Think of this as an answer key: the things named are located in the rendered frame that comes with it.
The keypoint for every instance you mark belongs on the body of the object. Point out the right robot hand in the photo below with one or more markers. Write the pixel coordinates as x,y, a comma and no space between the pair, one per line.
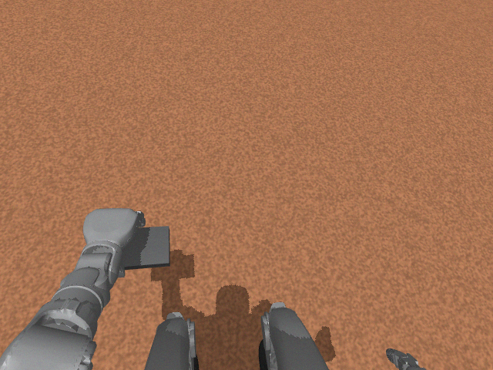
402,361

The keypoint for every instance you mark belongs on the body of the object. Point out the left robot arm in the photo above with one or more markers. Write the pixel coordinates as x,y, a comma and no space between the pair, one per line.
60,336

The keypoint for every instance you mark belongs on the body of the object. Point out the left robot hand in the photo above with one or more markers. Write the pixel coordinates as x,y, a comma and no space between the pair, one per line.
116,225

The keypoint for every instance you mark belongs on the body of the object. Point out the small box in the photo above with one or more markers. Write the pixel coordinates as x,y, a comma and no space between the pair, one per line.
149,248

